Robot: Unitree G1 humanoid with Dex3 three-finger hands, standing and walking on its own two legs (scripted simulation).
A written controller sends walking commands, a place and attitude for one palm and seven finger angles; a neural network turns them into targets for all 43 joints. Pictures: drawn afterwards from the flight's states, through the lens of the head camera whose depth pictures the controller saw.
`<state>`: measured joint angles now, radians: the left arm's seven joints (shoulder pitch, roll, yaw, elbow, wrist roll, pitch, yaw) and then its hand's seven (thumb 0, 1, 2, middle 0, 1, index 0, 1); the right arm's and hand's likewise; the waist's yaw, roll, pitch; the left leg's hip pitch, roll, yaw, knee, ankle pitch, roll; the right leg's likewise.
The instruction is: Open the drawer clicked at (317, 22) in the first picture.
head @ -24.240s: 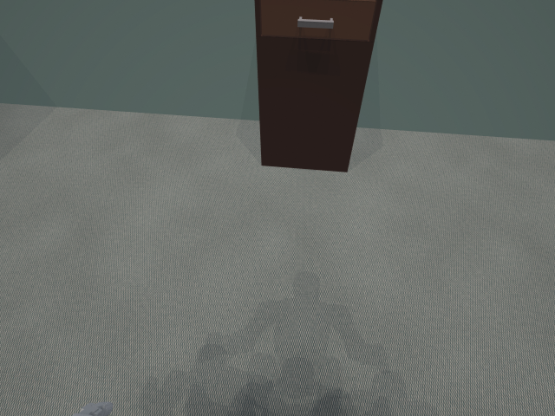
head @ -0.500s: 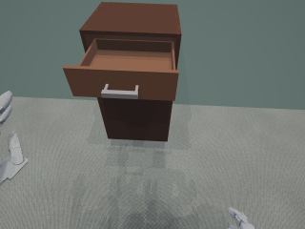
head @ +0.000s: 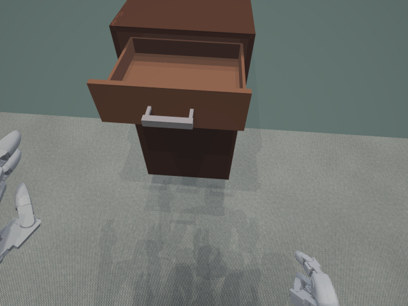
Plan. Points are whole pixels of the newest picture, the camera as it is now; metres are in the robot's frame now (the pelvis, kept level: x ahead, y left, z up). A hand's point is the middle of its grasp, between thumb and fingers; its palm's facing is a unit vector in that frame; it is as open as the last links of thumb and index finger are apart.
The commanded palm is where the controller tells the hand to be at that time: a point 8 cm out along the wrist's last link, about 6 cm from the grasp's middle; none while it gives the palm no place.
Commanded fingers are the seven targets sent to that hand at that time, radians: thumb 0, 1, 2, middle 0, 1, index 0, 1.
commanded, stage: stop stepping back and stand still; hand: left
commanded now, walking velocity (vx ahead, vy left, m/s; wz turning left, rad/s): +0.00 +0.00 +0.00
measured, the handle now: (168, 116) +0.58 +0.13 +0.01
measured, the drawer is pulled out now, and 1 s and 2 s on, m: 0.29 0.29 0.29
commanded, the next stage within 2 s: let the arm hang, fingers relaxed in 0.06 s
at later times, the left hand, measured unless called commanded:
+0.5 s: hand out of the picture +0.02 +0.18 -0.18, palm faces +0.01 -0.98 -0.18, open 7.0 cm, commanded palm none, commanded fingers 0.00 0.90 0.90 -0.20 -0.30 -0.20 -0.30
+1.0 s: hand out of the picture -0.03 +0.16 -0.17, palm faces +0.04 -0.98 -0.19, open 7.3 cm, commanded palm none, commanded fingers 0.00 0.90 0.90 -0.20 -0.30 -0.20 -0.30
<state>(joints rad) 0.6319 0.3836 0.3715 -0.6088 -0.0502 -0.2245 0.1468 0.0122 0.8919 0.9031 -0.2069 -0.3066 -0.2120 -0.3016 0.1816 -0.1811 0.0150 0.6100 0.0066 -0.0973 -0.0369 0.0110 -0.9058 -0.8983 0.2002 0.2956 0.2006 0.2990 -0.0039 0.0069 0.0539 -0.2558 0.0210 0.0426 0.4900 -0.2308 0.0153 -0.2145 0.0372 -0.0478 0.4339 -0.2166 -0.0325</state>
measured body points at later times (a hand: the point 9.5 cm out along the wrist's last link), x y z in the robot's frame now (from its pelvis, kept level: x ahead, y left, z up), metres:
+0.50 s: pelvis -0.01 +0.00 +0.00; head +0.02 +0.02 +0.45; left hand +0.02 +0.23 -0.16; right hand +0.04 -0.24 -0.15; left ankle +0.02 +0.11 -0.74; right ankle +0.01 -0.10 -0.74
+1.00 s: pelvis -0.02 +0.00 +0.00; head -0.01 -0.01 +0.45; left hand -0.03 +0.22 -0.16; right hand -0.04 -0.19 -0.17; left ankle +0.02 +0.11 -0.74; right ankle +0.01 -0.10 -0.74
